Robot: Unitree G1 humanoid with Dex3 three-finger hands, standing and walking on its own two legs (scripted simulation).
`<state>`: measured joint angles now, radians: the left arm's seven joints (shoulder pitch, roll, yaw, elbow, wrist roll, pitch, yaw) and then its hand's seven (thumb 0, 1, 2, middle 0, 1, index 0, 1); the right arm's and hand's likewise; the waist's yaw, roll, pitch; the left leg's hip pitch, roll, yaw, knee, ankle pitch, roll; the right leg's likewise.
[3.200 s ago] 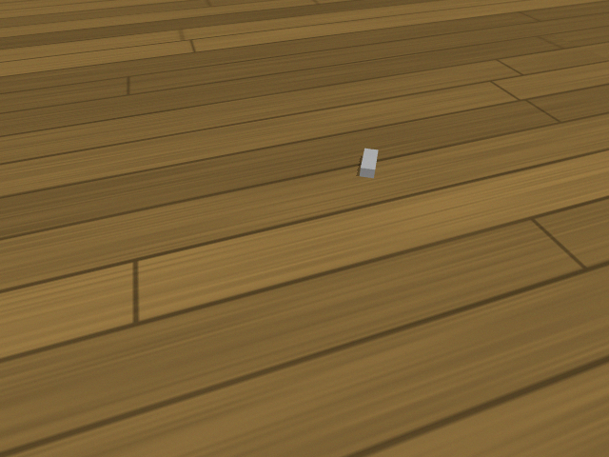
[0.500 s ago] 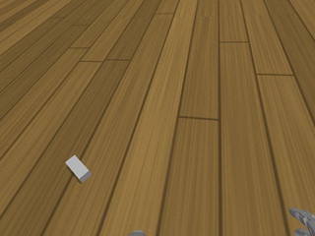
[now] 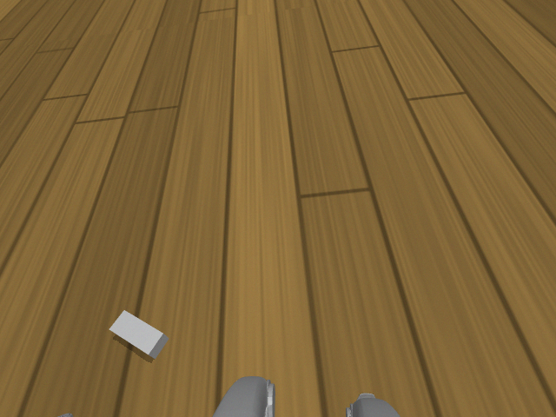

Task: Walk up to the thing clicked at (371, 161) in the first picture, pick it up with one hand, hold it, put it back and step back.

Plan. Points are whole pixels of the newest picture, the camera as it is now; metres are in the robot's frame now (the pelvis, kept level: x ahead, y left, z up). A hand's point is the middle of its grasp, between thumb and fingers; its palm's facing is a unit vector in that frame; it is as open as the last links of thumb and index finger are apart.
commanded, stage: walk up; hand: left
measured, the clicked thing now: (139, 333) +0.48 +0.58 -0.70
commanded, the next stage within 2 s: none
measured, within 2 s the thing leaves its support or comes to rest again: neither
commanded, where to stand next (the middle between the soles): -0.02 +0.48 m, yaw -29 degrees
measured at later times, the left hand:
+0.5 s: hand out of the picture +0.11 +0.54 -0.12, palm faces -0.23 -0.82 -0.53, open 7.4 cm
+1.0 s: hand out of the picture +0.08 +0.82 -0.13, palm faces -0.25 -0.72 -0.65, open 7.4 cm
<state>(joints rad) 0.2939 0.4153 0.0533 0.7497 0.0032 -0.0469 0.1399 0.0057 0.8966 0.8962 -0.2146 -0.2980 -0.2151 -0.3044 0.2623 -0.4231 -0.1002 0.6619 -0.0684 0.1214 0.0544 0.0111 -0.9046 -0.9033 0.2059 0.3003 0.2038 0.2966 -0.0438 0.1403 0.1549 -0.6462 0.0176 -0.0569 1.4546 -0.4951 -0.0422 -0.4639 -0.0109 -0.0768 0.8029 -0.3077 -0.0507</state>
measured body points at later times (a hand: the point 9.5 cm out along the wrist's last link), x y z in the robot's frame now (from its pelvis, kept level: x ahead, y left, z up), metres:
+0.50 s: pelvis -0.03 +0.27 +0.01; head +0.04 +0.24 +0.45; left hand +0.12 +0.58 -0.09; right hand -0.04 -0.05 -0.11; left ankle +0.00 +0.33 -0.70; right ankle -0.01 +0.18 -0.65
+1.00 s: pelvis -0.12 +0.53 -0.03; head -0.09 +0.49 +0.41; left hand +0.09 +0.85 -0.09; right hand -0.12 +0.17 -0.14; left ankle -0.06 +0.68 -0.70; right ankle -0.04 +0.25 -0.67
